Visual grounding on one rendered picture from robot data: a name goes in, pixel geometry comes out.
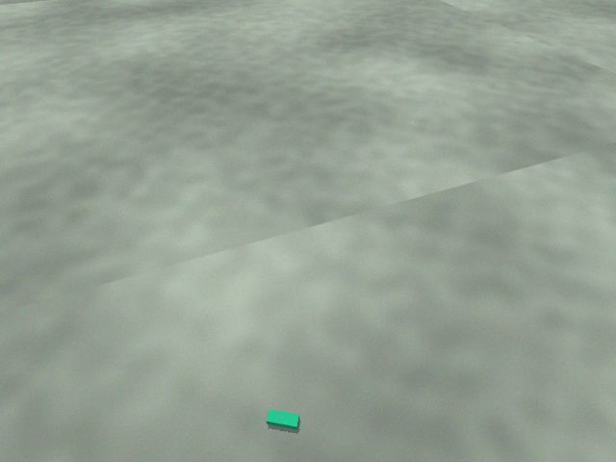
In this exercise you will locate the small box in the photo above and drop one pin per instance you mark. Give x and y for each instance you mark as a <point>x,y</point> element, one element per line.
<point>282,419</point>

